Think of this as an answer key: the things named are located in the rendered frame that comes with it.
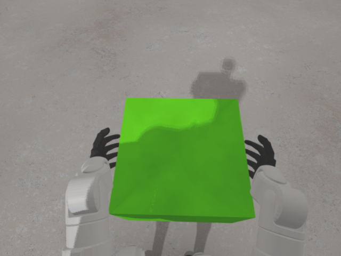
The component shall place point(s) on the carton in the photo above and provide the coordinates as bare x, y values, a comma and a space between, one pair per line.
182, 160

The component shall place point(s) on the robot right forearm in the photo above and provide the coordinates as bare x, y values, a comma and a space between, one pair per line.
282, 216

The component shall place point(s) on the robot left forearm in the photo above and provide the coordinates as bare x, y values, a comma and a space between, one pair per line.
87, 210

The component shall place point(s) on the robot right hand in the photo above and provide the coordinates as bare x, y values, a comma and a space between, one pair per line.
266, 156

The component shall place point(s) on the robot left hand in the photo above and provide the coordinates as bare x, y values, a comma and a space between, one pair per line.
99, 148

